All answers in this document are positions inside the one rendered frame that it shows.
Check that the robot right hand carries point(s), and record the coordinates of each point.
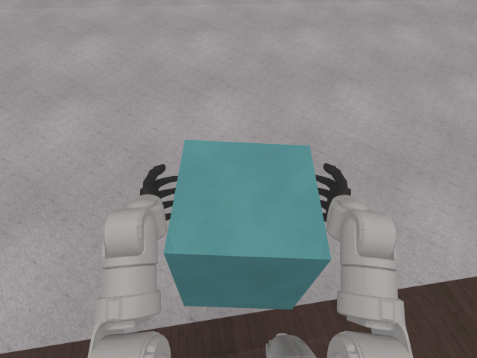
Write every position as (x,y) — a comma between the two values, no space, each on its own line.
(338,186)

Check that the robot right thigh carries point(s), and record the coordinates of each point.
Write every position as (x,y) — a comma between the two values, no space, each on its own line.
(288,346)

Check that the robot left hand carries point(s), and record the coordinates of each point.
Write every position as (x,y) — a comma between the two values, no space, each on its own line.
(151,186)

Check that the robot left forearm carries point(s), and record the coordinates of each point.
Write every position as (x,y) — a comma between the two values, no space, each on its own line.
(129,295)

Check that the right robot upper arm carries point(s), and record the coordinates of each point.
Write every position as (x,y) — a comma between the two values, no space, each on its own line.
(349,344)

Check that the left robot upper arm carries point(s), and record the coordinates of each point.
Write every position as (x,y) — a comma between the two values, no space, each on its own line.
(149,344)

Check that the carton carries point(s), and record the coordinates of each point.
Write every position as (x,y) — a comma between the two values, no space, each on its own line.
(246,227)

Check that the robot right forearm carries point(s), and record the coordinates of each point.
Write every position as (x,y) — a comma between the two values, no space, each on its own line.
(368,255)

